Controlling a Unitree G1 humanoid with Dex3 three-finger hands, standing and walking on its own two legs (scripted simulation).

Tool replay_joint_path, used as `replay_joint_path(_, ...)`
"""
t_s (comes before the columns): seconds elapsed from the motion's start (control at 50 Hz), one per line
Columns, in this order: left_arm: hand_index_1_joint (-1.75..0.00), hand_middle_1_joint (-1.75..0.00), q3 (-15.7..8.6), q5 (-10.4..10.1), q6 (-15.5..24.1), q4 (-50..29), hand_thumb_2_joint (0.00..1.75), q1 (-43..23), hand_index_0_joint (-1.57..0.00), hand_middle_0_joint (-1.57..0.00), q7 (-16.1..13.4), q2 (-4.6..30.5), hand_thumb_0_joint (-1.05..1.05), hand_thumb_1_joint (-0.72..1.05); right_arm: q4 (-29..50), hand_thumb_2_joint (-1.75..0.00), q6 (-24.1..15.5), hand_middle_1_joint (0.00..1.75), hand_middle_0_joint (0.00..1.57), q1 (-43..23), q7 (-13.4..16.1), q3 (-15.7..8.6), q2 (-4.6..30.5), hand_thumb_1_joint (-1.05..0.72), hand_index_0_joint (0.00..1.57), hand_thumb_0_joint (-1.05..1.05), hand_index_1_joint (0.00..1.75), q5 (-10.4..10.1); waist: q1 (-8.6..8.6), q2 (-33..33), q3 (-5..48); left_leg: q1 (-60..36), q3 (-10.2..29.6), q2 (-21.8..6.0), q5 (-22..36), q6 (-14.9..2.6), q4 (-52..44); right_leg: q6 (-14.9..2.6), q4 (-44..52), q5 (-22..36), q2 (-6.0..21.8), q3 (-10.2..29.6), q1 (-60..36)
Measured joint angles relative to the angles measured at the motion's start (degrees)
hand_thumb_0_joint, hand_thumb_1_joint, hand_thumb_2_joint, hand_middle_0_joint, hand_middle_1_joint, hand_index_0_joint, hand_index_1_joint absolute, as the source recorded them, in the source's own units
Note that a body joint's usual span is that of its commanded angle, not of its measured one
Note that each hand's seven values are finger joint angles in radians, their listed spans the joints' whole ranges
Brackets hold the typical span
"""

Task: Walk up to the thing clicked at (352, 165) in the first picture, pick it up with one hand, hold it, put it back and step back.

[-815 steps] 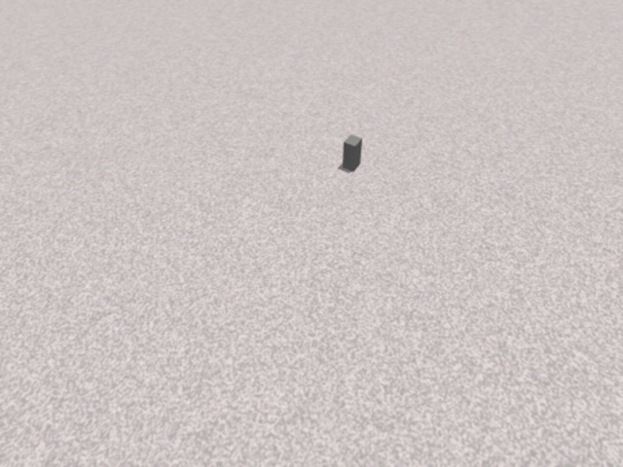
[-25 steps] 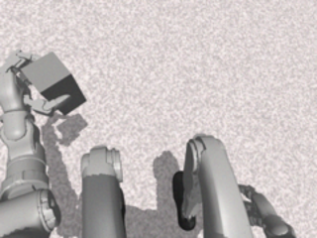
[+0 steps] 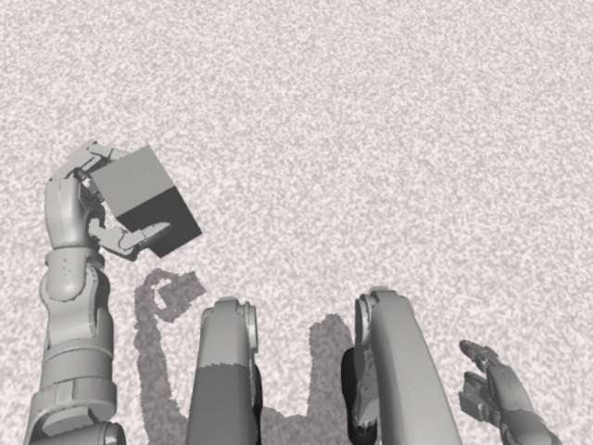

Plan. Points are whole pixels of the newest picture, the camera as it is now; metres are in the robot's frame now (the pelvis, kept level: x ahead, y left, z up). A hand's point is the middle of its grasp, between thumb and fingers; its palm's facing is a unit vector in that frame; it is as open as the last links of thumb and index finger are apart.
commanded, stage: lift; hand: left
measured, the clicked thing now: (155, 208) +0.41 +0.20 -0.02
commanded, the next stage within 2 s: hold in 1.46 s
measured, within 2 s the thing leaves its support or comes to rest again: neither
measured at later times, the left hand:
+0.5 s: hand (42, 126) +0.39 +0.22 +0.18, palm faces +0.17 -0.98 -0.05, open 10.3 cm
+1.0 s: hand out of the picture +0.40 +0.20 +0.26, palm faces +0.13 -0.99 -0.04, open 10.3 cm
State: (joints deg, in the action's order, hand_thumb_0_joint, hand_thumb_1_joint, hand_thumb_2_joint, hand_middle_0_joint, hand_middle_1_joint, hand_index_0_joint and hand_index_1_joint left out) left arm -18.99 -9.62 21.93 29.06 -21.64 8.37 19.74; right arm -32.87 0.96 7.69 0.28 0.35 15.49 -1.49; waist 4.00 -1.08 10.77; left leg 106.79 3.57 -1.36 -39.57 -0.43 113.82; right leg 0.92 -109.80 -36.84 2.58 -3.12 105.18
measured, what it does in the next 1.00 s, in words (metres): rises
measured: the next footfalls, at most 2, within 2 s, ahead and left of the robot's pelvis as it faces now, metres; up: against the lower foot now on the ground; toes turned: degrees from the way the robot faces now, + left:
none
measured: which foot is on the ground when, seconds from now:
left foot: down 0.00-1.00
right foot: down 0.00-1.00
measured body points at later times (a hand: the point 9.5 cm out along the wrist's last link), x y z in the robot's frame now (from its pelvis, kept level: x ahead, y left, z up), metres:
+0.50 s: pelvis +0.03 +0.00 +0.16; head +0.14 +0.03 +0.59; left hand +0.37 +0.27 +0.19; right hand +0.20 -0.25 +0.06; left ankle +0.07 +0.12 -0.43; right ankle +0.09 -0.13 -0.43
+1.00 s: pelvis +0.06 +0.01 +0.22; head +0.14 +0.02 +0.67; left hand +0.39 +0.25 +0.27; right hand +0.20 -0.23 +0.12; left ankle +0.07 +0.12 -0.43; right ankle +0.09 -0.13 -0.43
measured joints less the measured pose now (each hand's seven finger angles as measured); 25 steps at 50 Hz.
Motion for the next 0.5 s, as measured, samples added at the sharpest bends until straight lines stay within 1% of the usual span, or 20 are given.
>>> replay_joint_path(0.08,-1.13,-1.15,1.42,-0.22,-2.34,-4.30,1.02,2.98,-0.82,-0.82,-1.71,-1.46,0.00,-0.55,0.02,-0.90,-0.61,0.30,0.21,-0.02,0.81,-0.26,-0.33,-0.93,0.20,0.00,0.30,-0.73,-0.69,0.08,0.03,-5.76,-0.31,-0.15,0.46,0.06,-5.01,0.00,4.86,0.44,-0.12,0.03,-5.62)
replay_joint_path(0.16,-1.14,-1.16,2.71,0.03,-4.16,-8.10,1.02,5.35,-0.82,-0.82,-3.61,-1.83,0.00,-0.55,-0.05,-0.90,-1.13,0.30,0.21,-0.13,1.41,-0.52,-0.86,-0.93,0.20,0.00,0.30,-0.98,-1.07,-0.06,-0.22,-11.81,-0.52,-0.28,1.14,0.11,-10.17,0.00,9.95,1.10,-0.24,-0.04,-11.61)
replay_joint_path(0.24,-1.15,-1.16,4.39,-0.25,-5.27,-10.60,1.03,7.81,-0.82,-0.82,-4.64,-2.30,0.00,-0.56,-0.61,-0.90,-1.66,0.30,0.21,0.24,1.67,-0.63,-1.43,-0.93,0.20,0.01,0.30,-1.22,-1.43,-0.26,-0.27,-18.29,-0.76,-0.38,1.94,0.12,-15.65,0.05,15.39,1.88,-0.37,-0.08,-18.05)
replay_joint_path(0.36,-1.16,-1.18,6.58,-0.04,-7.18,-11.88,1.04,10.87,-0.83,-0.83,-4.96,-3.26,-0.01,-0.58,-0.87,-0.90,-2.53,0.30,0.21,1.45,1.91,-0.65,-1.89,-0.93,0.20,0.01,0.30,-1.49,-1.66,-0.35,-0.88,-28.14,-0.97,-0.64,3.40,0.04,-23.73,0.16,23.69,3.47,-0.69,-0.27,-27.98)
replay_joint_path(0.5,-1.18,-1.19,7.25,0.38,-6.46,-10.28,1.04,11.56,-0.83,-0.83,-5.85,-4.04,-0.01,-0.59,-1.41,-0.90,-3.75,0.30,0.21,2.97,1.99,-0.83,-1.94,-0.92,0.20,0.01,0.30,-1.06,-1.69,0.65,-2.01,-37.08,-1.24,-0.71,5.16,0.05,-31.17,0.26,31.30,5.32,-0.86,-0.34,-37.01)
